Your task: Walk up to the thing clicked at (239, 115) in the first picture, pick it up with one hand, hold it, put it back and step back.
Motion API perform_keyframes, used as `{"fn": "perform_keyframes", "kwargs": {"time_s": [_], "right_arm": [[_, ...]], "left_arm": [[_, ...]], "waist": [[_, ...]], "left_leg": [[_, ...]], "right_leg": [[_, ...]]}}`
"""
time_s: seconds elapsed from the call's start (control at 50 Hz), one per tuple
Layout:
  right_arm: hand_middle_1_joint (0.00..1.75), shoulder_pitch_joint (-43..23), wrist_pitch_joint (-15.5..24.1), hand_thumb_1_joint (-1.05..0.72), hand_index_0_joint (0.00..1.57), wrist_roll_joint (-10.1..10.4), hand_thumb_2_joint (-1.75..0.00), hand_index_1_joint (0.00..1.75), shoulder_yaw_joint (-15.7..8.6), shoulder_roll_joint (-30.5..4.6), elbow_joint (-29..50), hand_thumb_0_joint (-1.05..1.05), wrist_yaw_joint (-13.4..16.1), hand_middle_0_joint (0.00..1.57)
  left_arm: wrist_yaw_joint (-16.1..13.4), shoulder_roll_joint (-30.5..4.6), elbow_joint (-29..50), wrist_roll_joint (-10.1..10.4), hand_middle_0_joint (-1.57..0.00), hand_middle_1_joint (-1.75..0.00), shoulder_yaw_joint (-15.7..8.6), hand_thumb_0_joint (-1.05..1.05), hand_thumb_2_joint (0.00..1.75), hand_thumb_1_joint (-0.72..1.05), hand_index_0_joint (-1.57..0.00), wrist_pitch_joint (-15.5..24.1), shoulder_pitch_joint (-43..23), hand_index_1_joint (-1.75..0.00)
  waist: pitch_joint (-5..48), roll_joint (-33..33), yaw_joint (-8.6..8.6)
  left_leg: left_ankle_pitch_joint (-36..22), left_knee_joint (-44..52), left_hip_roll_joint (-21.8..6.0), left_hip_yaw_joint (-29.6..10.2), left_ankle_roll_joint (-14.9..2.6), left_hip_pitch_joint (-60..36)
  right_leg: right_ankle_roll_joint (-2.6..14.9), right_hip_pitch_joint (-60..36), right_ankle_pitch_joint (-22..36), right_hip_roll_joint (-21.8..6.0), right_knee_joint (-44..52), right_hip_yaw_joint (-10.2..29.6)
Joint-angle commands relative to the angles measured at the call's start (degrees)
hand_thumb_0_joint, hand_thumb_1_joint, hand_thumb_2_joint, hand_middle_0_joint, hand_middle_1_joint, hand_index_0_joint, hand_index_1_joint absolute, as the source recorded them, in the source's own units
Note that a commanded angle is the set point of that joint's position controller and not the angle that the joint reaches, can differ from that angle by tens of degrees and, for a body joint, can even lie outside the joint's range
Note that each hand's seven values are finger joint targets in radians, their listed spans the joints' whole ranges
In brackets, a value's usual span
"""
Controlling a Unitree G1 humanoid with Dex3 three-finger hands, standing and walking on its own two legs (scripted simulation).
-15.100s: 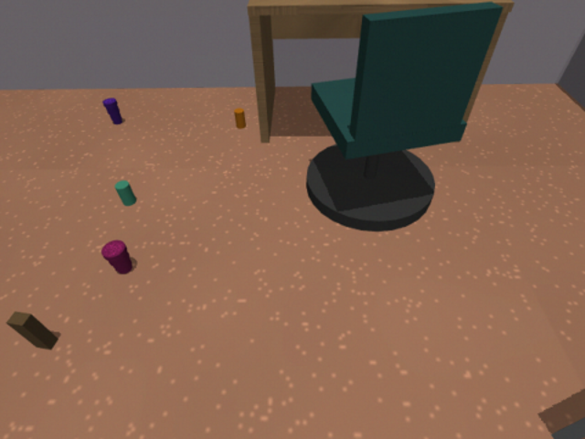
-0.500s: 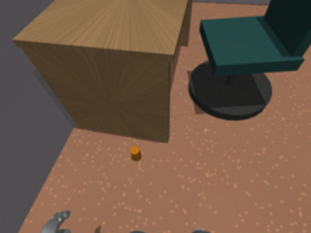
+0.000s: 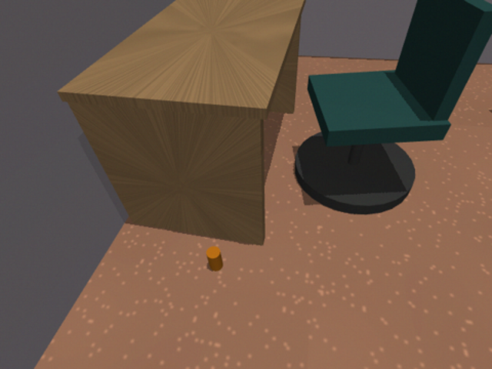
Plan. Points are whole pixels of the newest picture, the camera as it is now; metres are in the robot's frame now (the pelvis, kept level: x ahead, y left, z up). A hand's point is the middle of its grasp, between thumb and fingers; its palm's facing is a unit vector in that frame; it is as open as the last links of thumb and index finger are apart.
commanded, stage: walk up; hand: left
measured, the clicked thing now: (214, 258) +0.73 +0.26 -0.71
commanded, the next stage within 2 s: stand in 1.16 s
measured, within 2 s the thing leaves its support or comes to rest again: neither
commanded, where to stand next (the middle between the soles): +0.35 +0.02 m, yaw +2 degrees
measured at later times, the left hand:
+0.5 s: hand out of the picture +0.09 +0.29 -0.15, palm faces +0.03 -0.93 -0.37, open 7.4 cm
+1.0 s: hand out of the picture +0.16 +0.27 -0.14, palm faces +0.07 -0.94 -0.32, open 7.4 cm
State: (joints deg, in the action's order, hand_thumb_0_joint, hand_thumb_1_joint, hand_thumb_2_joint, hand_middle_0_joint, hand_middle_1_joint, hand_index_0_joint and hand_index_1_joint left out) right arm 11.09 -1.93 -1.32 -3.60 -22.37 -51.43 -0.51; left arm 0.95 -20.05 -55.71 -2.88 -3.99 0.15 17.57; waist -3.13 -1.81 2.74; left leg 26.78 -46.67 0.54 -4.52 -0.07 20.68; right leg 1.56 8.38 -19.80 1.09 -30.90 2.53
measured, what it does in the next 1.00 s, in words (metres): steps on the spot: left foot, then right foot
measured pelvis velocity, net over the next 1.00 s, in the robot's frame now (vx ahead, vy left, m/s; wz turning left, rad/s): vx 0.05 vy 0.02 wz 0.05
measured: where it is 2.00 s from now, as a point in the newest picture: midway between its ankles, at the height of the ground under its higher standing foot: outside the picture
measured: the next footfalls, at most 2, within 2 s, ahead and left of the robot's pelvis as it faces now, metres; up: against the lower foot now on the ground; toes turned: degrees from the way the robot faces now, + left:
left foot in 0.20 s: +0.07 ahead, +0.14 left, +0.00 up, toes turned +2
right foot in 0.50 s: +0.10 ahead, -0.11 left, +0.00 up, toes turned +2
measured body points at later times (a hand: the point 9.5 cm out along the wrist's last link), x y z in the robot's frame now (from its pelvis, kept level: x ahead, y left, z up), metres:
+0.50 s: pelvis +0.02 +0.02 +0.00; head +0.04 +0.02 +0.44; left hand +0.09 +0.34 -0.12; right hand +0.11 -0.29 -0.12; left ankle +0.04 +0.15 -0.73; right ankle +0.06 -0.11 -0.73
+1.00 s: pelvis +0.05 +0.02 +0.01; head +0.06 +0.03 +0.46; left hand +0.15 +0.32 -0.12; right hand +0.15 -0.27 -0.12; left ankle +0.03 +0.14 -0.73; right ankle +0.06 -0.11 -0.73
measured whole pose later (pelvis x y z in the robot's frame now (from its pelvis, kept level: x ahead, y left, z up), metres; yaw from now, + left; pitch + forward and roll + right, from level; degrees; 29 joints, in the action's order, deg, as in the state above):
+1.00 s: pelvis +0.05 +0.02 +0.01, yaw +3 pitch -2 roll +0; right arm 6.4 0.5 -0.8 -0.8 -19.0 -62.1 0.1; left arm 0.2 -19.8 -59.9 0.0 -2.0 0.7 2.7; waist -3.5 1.0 -0.1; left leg 14.7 -25.9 -0.1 -1.7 0.4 8.8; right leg -0.8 9.9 -12.9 -1.1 -25.3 -0.4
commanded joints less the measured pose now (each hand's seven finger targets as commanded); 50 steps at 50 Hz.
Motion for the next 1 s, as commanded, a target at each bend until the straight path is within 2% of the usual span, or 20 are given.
{"fn": "perform_keyframes", "kwargs": {"time_s": [0.0, 0.06, 0.14, 0.18, 0.2, 0.22, 0.24, 0.26, 0.34, 0.42, 0.48, 0.5, 0.52, 0.54, 0.56, 0.62, 0.66, 0.7, 0.88, 0.98], "right_arm": [[0.3, -2.93, 2.99, -0.9, 0.2, 0.45, -0.9, 0.3, -2.24, -9.25, 3.96, 0.0, -0.03, 0.2], [0.3, -3.57, 3.49, -0.9, 0.2, 0.0, -0.9, 0.3, -1.99, -9.11, 4.34, 0.0, -0.39, 0.2], [0.3, -0.95, 4.25, -0.9, 0.2, 0.04, -0.9, 0.3, -2.48, -8.43, 2.78, 0.0, -0.5, 0.2], [0.3, 2.39, 4.59, -0.9, 0.2, -0.06, -0.9, 0.3, -3.09, -8.65, 1.23, 0.0, -0.19, 0.2], [0.3, 5.9, 4.88, -0.9, 0.2, -0.48, -0.9, 0.3, -3.97, -11.43, 0.48, 0.0, 0.16, 0.2], [0.3, 7.73, 5.2, -0.9, 0.2, -1.01, -0.9, 0.3, -4.97, -15.29, 0.81, 0.0, 0.5, 0.2], [0.3, 7.56, 5.22, -0.9, 0.2, -0.44, -0.9, 0.3, -5.33, -17.52, 1.02, 0.0, 0.52, 0.2], [0.3, 5.86, 4.99, -0.9, 0.2, -0.08, -0.9, 0.3, -5.57, -17.96, 0.83, 0.0, 0.49, 0.2], [0.3, -0.51, 5.09, -0.9, 0.2, -0.63, -0.9, 0.3, -3.4, -12.9, 2.95, 0.0, 0.45, 0.2], [0.3, -1.31, 4.37, -0.9, 0.2, -0.79, -0.9, 0.3, -3.03, -12.5, 2.93, 0.0, 0.41, 0.2], [0.3, -4.23, 3.26, -0.9, 0.2, 0.71, -0.9, 0.3, -1.64, -9.84, 3.36, 0.0, 0.47, 0.2], [0.3, -4.52, 3.1, -0.9, 0.2, 1.27, -0.9, 0.3, -0.76, -7.63, 3.46, 0.0, 0.6, 0.2], [0.3, -4.17, 2.93, -0.9, 0.2, 1.66, -0.9, 0.3, -0.18, -5.32, 3.55, 0.0, 0.64, 0.2], [0.3, -1.85, 2.24, -0.9, 0.2, 1.57, -0.9, 0.3, -0.76, -6.84, 1.93, 0.0, 1.01, 0.2], [0.3, 1.56, 2.12, -0.9, 0.2, 1.23, -0.9, 0.3, -1.43, -8.87, -0.49, 0.0, 1.03, 0.2], [0.3, 1.34, 3.24, -0.9, 0.2, 1.24, -0.9, 0.3, -0.68, -8.36, -2.67, 0.0, 0.8, 0.2], [0.3, 0.15, 3.73, -0.9, 0.2, 0.72, -0.9, 0.3, -0.6, -8.74, -3.33, 0.0, 0.9, 0.2], [0.3, -1.23, 4.13, -0.9, 0.2, 0.4, -0.9, 0.3, -0.28, -9.68, -3.51, 0.0, 1.22, 0.2], [0.3, -5.52, 4.21, -0.9, 0.2, 0.79, -0.9, 0.3, 0.35, -9.58, -7.03, 0.0, 1.27, 0.2], [0.3, -7.92, 3.96, -0.9, 0.2, 0.44, -0.9, 0.3, 0.5, -8.96, -7.73, 0.0, 1.26, 0.2]], "left_arm": [[-1.58, -14.98, 5.89, 0.85, -0.2, -0.3, -3.65, 0.0, 0.9, 0.9, -0.2, 3.82, -5.47, -0.3], [-1.28, -16.35, 5.81, 0.97, -0.2, -0.3, -4.04, 0.0, 0.9, 0.9, -0.2, 3.87, -1.65, -0.3], [-1.21, -16.15, 7.29, 1.68, -0.2, -0.3, -3.23, 0.0, 0.9, 0.9, -0.2, 2.83, -4.82, -0.3], [-1.28, -14.24, 7.97, 2.19, -0.2, -0.3, -2.06, 0.0, 0.9, 0.9, -0.2, 2.23, -5.62, -0.3], [-1.29, -12.12, 8.71, 2.43, -0.2, -0.3, -1.45, 0.0, 0.9, 0.9, -0.2, 2.39, -5.39, -0.3], [-1.26, -8.89, 10.01, 3.03, -0.2, -0.3, -0.64, 0.0, 0.9, 0.9, -0.2, 2.27, -4.84, -0.3], [-1.74, -11.89, 8.38, 2.8, -0.2, -0.3, -1.76, 0.0, 0.9, 0.9, -0.2, 1.44, -5.5, -0.3], [-1.76, -14.36, 7.89, 2.61, -0.2, -0.3, -2.12, 0.0, 0.9, 0.9, -0.2, 1.28, -5.42, -0.3], [-0.62, -12.98, 5.76, 2.57, -0.2, -0.3, -1.89, 0.0, 0.9, 0.9, -0.2, 1.35, -2.67, -0.3], [-0.8, -11.89, 4.69, 2.25, -0.2, -0.3, -1.9, 0.0, 0.9, 0.9, -0.2, 1.78, -3.8, -0.3], [-1.72, -12.0, 2.06, 1.54, -0.2, -0.3, -2.23, 0.0, 0.9, 0.9, -0.2, 2.57, -1.0, -0.3], [-2.05, -13.6, 2.01, 1.12, -0.2, -0.3, -2.76, 0.0, 0.9, 0.9, -0.2, 2.73, -1.49, -0.3], [-2.3, -16.41, 2.85, 0.77, -0.2, -0.3, -3.1, 0.0, 0.9, 0.9, -0.2, 3.14, -3.21, -0.3], [-1.99, -18.97, 4.13, 0.91, -0.2, -0.3, -3.08, 0.0, 0.9, 0.9, -0.2, 3.04, -8.64, -0.3], [-1.76, -18.91, 6.09, 0.77, -0.2, -0.3, -2.88, 0.0, 0.9, 0.9, -0.2, 2.92, -14.38, -0.3], [-1.75, -13.7, 5.3, 1.77, -0.2, -0.3, -1.52, 0.0, 0.9, 0.9, -0.2, 2.94, -14.84, -0.3], [-1.54, -12.99, 4.07, 2.25, -0.2, -0.3, -1.13, 0.0, 0.9, 0.9, -0.2, 2.9, -14.01, -0.3], [-1.39, -12.16, 3.47, 2.87, -0.2, -0.3, -0.96, 0.0, 0.9, 0.9, -0.2, 2.55, -12.5, -0.3], [-1.71, -12.01, -0.3, 3.24, -0.2, -0.3, -0.78, 0.0, 0.9, 0.9, -0.2, 2.14, -15.09, -0.3], [-1.53, -11.92, -1.68, 2.91, -0.2, -0.3, -0.51, 0.0, 0.9, 0.9, -0.2, 1.78, -16.69, -0.3]], "waist": [[-4.95, 9.75, -1.1], [-2.96, 12.38, 1.1], [0.81, 12.75, -1.37], [3.55, 9.53, -3.18], [7.32, 2.74, -4.76], [10.02, -7.46, -5.33], [8.35, -5.28, -5.14], [4.4, -5.11, -4.54], [-1.63, -7.62, -1.93], [0.18, -9.36, -2.76], [3.57, -4.79, 0.07], [4.21, -0.5, 0.57], [3.17, 8.23, -0.5], [1.86, 10.21, -1.76], [-0.19, 10.15, -3.96], [1.1, 8.77, -4.66], [4.28, 8.52, -3.55], [6.83, 6.45, -2.17], [8.19, 0.12, -1.75], [4.69, -0.13, -1.84]], "left_leg": [[-2.63, -0.09, -0.64, -3.1, 0.44, 7.8], [-1.88, 4.68, -0.38, 0.53, 0.64, 7.43], [-9.1, 16.44, 0.27, 5.66, 0.31, -5.36], [-17.9, 23.31, 1.18, 5.22, -1.01, -14.32], [-19.93, 25.18, -4.33, -1.84, -3.34, -20.46], [-20.99, 27.88, -15.68, -18.68, -8.26, -27.0], [-11.07, 29.51, -21.02, -25.54, -14.25, -19.31], [-4.43, 30.9, -21.38, -25.18, -16.04, -13.69], [-6.6, 30.84, -12.33, -10.37, -9.78, -7.56], [-12.68, 27.62, -12.3, -7.35, -10.07, -5.08], [-16.34, 17.62, -9.5, -2.78, -6.35, -0.38], [-14.11, 13.97, -7.44, -1.48, -3.79, 2.97], [-6.62, 8.04, -1.87, 0.48, -0.94, 5.17], [4.16, 1.97, -0.23, 0.49, -0.2, -0.92], [3.53, 0.64, -1.74, 0.35, 0.4, -6.52], [-9.77, 15.86, -2.69, 0.32, -0.87, -8.02], [-21.34, 19.9, -4.41, -1.47, -1.38, -12.28], [-26.16, 21.38, -7.38, -4.29, -2.69, -12.26], [-33.0, 23.92, -7.38, -2.21, -2.15, -11.13], [-25.16, 27.27, -7.41, -2.85, -1.95, -8.7]], "right_leg": [[7.41, 0.39, 0.35, -13.86, 16.53, 14.02], [7.52, -5.05, 14.23, -14.1, 12.77, 11.0], [6.65, 0.11, 23.39, -13.31, 6.58, 4.81], [3.79, 2.92, 24.45, -9.68, -1.43, 0.96], [1.9, 6.46, 21.11, -6.35, -10.27, -1.87], [-0.32, 17.26, 3.7, 0.38, -21.17, -4.41], [0.48, 16.63, -14.99, -0.48, -23.79, 0.68], [0.8, 15.97, -17.12, -2.01, -25.42, 2.31], [0.48, 15.14, -7.62, -3.5, -18.28, 1.0], [-1.1, 7.57, -3.93, -2.24, -6.37, -2.75], [-0.8, -4.69, 7.92, -0.75, 7.01, -3.73], [0.23, -6.88, 9.95, -3.82, 7.94, 2.39], [3.49, -3.07, 4.79, -12.52, 13.58, 16.51], [9.2, 7.55, -4.76, -20.26, 17.17, 23.17], [11.53, 13.93, -5.69, -21.24, 15.66, 22.89], [4.85, 8.63, 7.28, -13.05, 10.19, 9.81], [2.49, 6.31, 17.83, -10.49, 6.36, 6.75], [0.89, 3.38, 17.29, -8.34, 5.73, 4.67], [0.61, -5.16, 21.78, -7.88, 6.47, 1.39], [0.01, -4.63, 17.84, -7.64, 9.0, 1.44]]}}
